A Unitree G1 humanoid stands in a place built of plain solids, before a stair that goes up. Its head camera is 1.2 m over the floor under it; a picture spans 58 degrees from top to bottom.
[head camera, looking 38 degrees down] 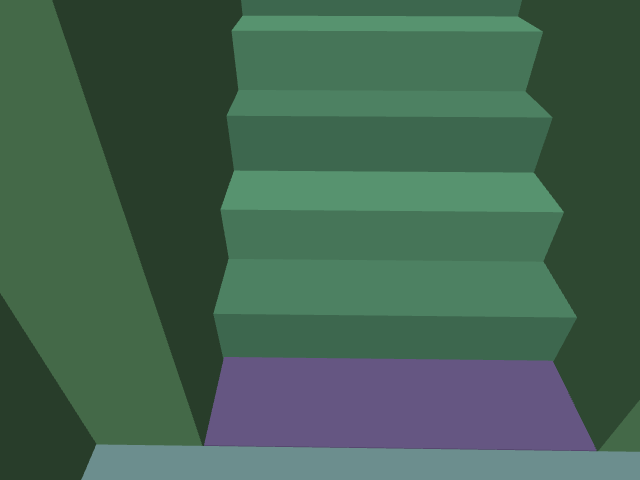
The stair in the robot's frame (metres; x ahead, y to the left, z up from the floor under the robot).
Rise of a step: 0.21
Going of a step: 0.26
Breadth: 1.10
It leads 1 degrees to the right of straight ahead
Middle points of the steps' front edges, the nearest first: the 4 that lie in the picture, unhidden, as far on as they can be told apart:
0.89 -0.23 0.21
1.15 -0.23 0.42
1.41 -0.23 0.63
1.66 -0.24 0.84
